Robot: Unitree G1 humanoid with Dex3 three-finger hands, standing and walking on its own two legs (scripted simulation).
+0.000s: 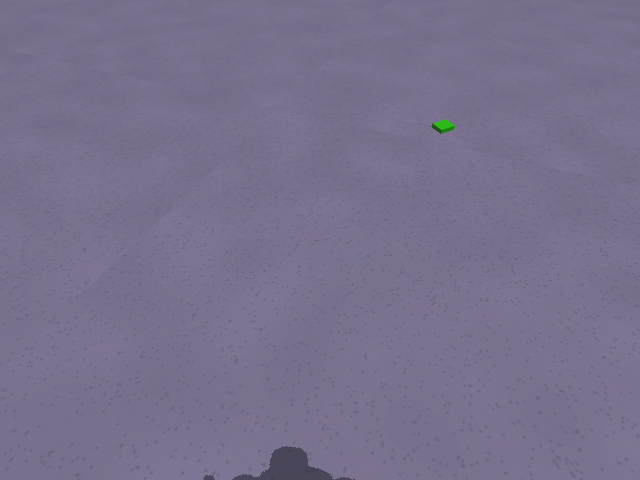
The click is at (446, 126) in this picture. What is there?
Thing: flat box
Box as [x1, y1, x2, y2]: [432, 119, 454, 133]
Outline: 454,126 445,119 432,123 432,127 440,133 453,129
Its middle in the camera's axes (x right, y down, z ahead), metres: +0.72 -0.69 +2.28
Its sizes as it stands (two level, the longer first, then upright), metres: 0.095 0.085 0.025
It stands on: the floor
